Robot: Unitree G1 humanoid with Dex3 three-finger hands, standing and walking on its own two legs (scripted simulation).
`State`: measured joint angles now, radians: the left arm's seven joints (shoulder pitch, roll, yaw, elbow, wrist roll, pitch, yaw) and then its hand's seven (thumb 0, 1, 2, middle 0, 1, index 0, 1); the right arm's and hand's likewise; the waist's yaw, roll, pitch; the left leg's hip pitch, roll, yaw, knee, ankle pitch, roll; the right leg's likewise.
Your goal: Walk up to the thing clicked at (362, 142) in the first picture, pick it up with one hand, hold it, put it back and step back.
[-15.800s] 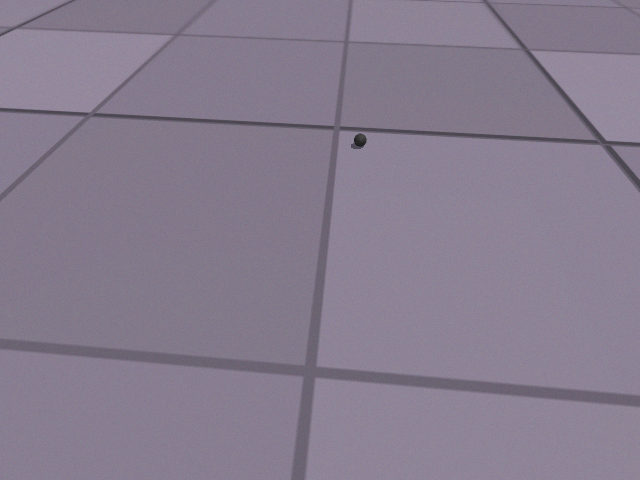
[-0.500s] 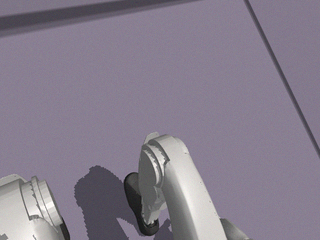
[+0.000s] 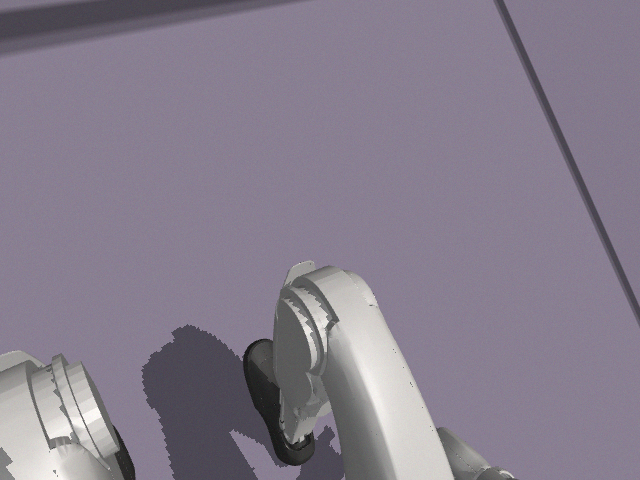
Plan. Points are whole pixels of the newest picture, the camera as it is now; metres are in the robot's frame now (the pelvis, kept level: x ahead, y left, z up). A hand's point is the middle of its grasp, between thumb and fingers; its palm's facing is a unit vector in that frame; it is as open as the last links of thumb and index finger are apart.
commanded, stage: close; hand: left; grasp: from above
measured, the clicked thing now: out of the picture +0.44 +0.37 -0.26
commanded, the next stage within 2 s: settle in 1.14 s
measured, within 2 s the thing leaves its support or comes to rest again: leaves its support in 1.52 s
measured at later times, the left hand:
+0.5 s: hand out of the picture +0.43 +0.37 -0.24, palm faces -0.42 -0.17 -0.89, open 10.5 cm
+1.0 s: hand out of the picture +0.43 +0.37 -0.24, palm faces -0.43 -0.18 -0.88, open 9.7 cm
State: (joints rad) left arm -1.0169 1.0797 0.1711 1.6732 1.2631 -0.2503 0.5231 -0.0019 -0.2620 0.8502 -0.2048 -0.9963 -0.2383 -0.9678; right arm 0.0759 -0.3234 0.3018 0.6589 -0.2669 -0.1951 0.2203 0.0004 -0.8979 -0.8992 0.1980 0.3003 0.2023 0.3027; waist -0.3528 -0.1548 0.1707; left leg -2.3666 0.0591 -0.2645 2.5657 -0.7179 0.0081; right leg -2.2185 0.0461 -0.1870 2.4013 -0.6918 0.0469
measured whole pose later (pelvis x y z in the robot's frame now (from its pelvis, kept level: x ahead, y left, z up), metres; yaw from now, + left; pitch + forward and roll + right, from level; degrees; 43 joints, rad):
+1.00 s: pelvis +0.00 +0.00 +0.00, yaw -1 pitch +26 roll -15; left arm -1.03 1.09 0.15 1.70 1.28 -0.28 0.56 0.00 0.05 0.63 -0.50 -0.84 -0.57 -0.79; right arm 0.06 -0.33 0.33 0.65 -0.28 -0.19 0.22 0.00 -0.90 -0.90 0.20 0.30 0.20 0.30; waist -0.35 -0.16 0.17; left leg -2.37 0.06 -0.28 2.57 -0.71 0.01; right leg -2.22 0.05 -0.19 2.40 -0.68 0.05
